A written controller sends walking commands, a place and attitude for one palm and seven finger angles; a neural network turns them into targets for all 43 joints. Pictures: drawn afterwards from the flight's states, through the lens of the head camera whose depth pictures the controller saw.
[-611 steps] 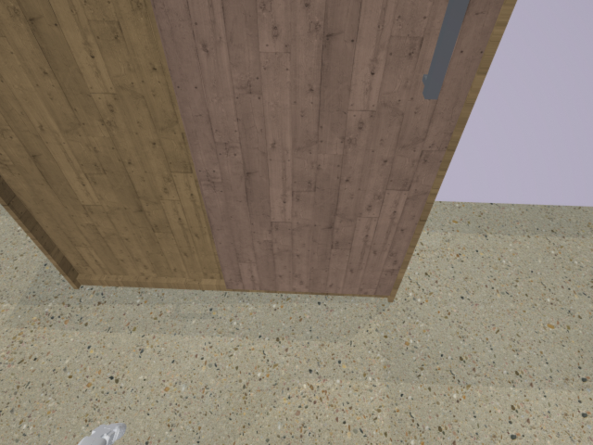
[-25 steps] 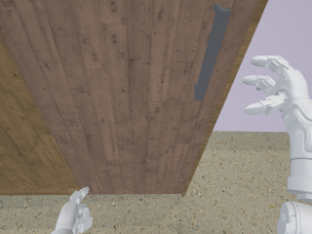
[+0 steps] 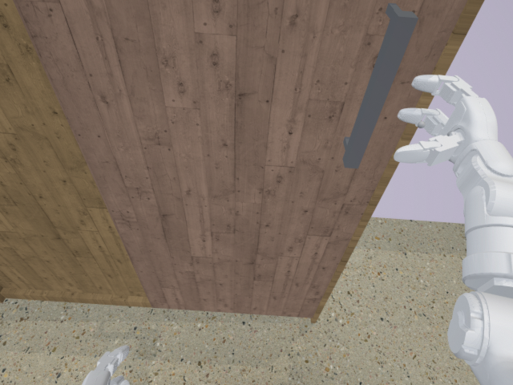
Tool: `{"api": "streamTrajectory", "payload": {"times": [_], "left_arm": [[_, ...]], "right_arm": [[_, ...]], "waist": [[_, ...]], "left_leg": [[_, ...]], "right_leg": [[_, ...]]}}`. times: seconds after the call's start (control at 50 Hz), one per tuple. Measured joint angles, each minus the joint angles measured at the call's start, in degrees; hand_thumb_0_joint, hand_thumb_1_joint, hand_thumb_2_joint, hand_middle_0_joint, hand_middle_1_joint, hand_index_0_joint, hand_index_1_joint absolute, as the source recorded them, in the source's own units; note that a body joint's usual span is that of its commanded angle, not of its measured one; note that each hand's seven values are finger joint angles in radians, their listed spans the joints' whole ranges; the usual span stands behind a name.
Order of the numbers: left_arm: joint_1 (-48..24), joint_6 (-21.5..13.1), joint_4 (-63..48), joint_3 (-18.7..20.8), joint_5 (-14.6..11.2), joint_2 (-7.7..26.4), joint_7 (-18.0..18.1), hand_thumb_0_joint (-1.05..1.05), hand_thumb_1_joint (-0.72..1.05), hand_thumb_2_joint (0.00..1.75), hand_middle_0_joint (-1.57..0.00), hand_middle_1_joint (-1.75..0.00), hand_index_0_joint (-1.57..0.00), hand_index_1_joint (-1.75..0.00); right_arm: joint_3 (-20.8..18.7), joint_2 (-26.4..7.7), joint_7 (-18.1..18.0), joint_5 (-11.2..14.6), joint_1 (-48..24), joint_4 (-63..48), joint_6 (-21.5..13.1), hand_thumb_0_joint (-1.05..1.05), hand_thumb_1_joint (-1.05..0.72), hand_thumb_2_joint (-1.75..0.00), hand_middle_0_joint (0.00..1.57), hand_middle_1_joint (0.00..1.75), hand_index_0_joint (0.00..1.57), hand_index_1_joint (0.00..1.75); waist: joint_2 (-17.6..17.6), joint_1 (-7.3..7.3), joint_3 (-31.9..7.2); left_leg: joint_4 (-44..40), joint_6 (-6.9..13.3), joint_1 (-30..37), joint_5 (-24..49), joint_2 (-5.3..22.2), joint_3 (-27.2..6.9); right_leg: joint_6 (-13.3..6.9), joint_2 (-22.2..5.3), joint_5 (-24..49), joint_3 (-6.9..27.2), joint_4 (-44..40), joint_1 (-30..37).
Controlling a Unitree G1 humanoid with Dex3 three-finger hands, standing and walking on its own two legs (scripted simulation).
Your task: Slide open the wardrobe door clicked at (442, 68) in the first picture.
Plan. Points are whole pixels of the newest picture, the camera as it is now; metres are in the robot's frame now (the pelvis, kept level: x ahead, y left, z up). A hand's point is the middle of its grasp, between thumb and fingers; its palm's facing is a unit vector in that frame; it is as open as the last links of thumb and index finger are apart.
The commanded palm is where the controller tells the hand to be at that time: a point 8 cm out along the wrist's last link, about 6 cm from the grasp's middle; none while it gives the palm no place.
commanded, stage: move the hooked fingers beside the handle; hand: right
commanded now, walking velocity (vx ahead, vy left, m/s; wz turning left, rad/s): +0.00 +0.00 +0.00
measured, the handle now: (369, 95) +0.50 -0.11 +0.24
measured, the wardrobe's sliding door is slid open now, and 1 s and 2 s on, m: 0.00 0.00 0.00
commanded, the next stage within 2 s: feel for the door with the fingertips in 0.74 s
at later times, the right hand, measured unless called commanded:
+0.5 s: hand (427, 129) +0.43 -0.18 +0.23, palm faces -0.01 +1.00 -0.01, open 14.0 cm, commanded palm +0.41 -0.23 +0.24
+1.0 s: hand (409, 128) +0.43 -0.16 +0.23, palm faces -0.03 +1.00 -0.01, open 14.0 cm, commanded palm +0.40 -0.21 +0.24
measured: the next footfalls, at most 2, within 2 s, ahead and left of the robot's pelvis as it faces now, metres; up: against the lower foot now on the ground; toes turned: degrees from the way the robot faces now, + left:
none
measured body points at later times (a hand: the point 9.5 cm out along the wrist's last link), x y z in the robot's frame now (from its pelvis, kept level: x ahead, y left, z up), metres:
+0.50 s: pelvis +0.00 +0.00 +0.00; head -0.01 +0.01 +0.45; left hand +0.14 +0.25 -0.09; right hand +0.42 -0.24 +0.24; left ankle +0.00 +0.11 -0.74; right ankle -0.03 -0.11 -0.74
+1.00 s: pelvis +0.00 -0.01 +0.00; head +0.00 +0.01 +0.45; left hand +0.13 +0.24 -0.10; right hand +0.43 -0.21 +0.23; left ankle +0.00 +0.11 -0.74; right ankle -0.03 -0.11 -0.74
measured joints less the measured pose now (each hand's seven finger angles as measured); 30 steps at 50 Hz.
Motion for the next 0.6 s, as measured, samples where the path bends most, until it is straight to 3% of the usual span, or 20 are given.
{"api": "streamTrajectory", "payload": {"times": [0.16, 0.34, 0.6], "left_arm": [[0.14, 0.76, -0.75, 0.26, -0.04, -0.08, -0.32, 0.02, 0.91, 0.9, -0.2, -0.3, -0.2, -0.3], [-1.2, 0.21, -0.94, -0.03, -0.3, -0.26, 0.07, 0.02, 0.91, 0.9, -0.2, -0.3, -0.2, -0.3], [-2.42, 0.87, -1.98, -0.61, -0.21, -0.82, -0.18, 0.01, 0.91, 0.9, -0.21, -0.3, -0.2, -0.3]], "right_arm": [[-2.07, -0.34, -0.01, -0.38, 2.86, -1.45, -0.58, -0.02, 0.5, -0.3, 0.3, 1.2, 0.3, 1.2], [-0.06, -0.03, 0.69, 0.22, 1.65, -1.55, -0.13, -0.02, 0.5, -0.3, 0.3, 1.2, 0.3, 1.2], [0.7, 0.24, 0.36, -0.13, -0.13, 1.4, -0.33, -0.02, 0.5, -0.3, 0.3, 1.2, 0.3, 1.2]], "waist": [[0.01, 0.37, -0.07], [0.15, -0.81, 0.1], [0.37, -0.83, -0.19]], "left_leg": [[-0.27, 0.05, 0.19, 0.17, -0.37, -0.7], [-0.43, 0.04, 0.42, 0.22, -0.22, 0.06], [-0.35, -0.23, 0.0, 0.2, 0.06, 0.02]], "right_leg": [[0.06, -0.3, 0.02, -0.71, -0.51, 0.61], [0.02, -0.2, -0.02, 0.07, 0.06, 0.18], [-0.24, 0.08, -0.14, 0.07, 0.27, -0.32]]}}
